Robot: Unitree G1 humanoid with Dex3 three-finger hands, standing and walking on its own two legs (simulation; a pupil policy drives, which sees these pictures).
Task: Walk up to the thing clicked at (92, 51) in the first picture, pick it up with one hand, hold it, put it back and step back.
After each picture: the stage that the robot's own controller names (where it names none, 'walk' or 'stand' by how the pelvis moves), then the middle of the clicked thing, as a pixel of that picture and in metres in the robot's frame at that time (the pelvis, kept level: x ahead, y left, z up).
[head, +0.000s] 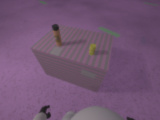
stand; (92, 49) +0.72 -0.02 -0.09
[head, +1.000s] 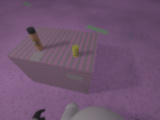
walk; (75, 51) +0.63 +0.18 -0.06
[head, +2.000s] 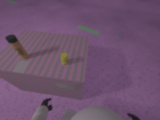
stand; (64, 59) +0.52 +0.24 -0.09
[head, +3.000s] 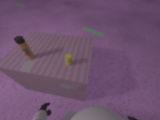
stand; (68, 60) +0.53 +0.21 -0.09
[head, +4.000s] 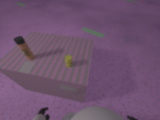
stand; (68, 61) +0.51 +0.21 -0.09
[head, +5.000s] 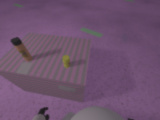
stand; (66, 61) +0.51 +0.23 -0.09
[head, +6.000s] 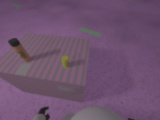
stand; (65, 62) +0.50 +0.24 -0.09
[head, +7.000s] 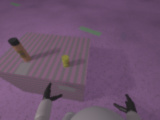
rise first; (66, 61) +0.50 +0.24 -0.09
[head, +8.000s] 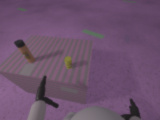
go down; (68, 62) +0.50 +0.23 -0.09
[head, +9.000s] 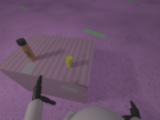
go down; (69, 62) +0.51 +0.22 -0.09
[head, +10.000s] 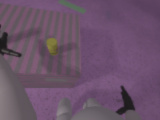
go down; (52, 47) +0.51 +0.22 -0.01
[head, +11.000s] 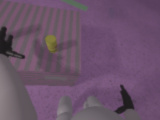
close in; (52, 44) +0.52 +0.22 +0.00
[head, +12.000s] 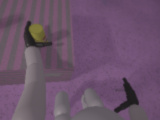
close; (39, 35) +0.54 +0.23 +0.04
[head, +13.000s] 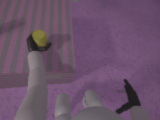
lift; (41, 41) +0.52 +0.22 +0.03
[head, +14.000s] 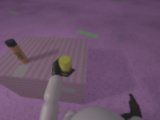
lift; (66, 66) +0.31 +0.15 +0.14
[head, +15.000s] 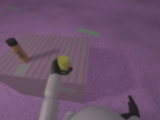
hold; (64, 65) +0.33 +0.17 +0.12
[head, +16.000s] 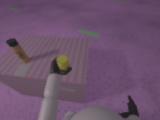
hold; (64, 65) +0.33 +0.17 +0.12
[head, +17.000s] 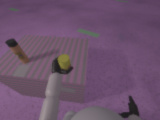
crouch; (65, 64) +0.34 +0.16 +0.12
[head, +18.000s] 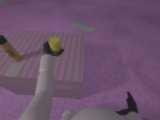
crouch; (56, 47) +0.45 +0.21 +0.14
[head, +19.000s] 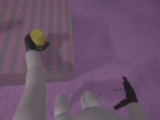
lower; (40, 40) +0.52 +0.23 +0.01
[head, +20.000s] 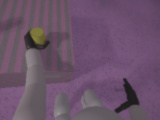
lower; (40, 39) +0.53 +0.23 +0.03
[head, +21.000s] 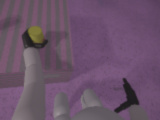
lower; (38, 37) +0.53 +0.23 +0.03
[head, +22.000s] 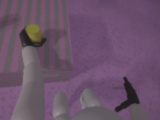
lower; (36, 36) +0.54 +0.24 +0.03
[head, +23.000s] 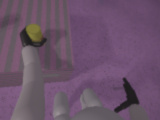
rest; (36, 36) +0.54 +0.24 +0.04
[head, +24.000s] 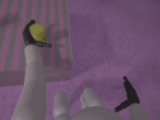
withdraw; (39, 36) +0.54 +0.22 +0.04
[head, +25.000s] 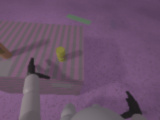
sink last; (61, 54) +0.50 +0.20 -0.02
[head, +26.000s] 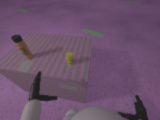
stand; (69, 58) +0.53 +0.21 -0.03
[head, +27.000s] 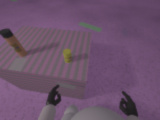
stand; (67, 56) +0.51 +0.21 -0.02
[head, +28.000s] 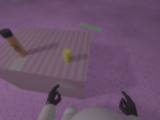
stand; (67, 56) +0.51 +0.21 -0.02
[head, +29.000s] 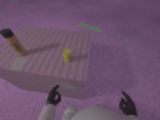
stand; (67, 56) +0.51 +0.20 -0.02
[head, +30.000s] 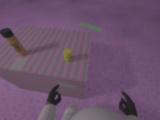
stand; (67, 55) +0.51 +0.20 -0.02
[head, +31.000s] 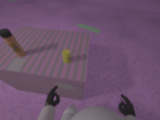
stand; (66, 56) +0.51 +0.20 -0.02
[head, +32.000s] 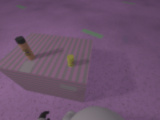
stand; (70, 60) +0.53 +0.19 -0.09
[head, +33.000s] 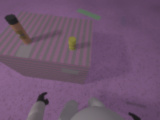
walk; (72, 43) +0.62 +0.16 -0.07
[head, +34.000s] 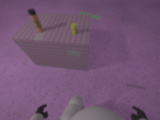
walk; (74, 29) +0.91 +0.25 -0.07
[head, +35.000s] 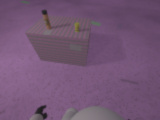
stand; (77, 27) +1.15 +0.23 -0.08
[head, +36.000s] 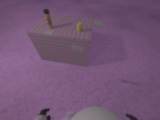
stand; (79, 27) +1.13 +0.20 -0.09
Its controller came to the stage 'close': yes
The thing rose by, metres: 0.22
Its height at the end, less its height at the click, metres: +0.00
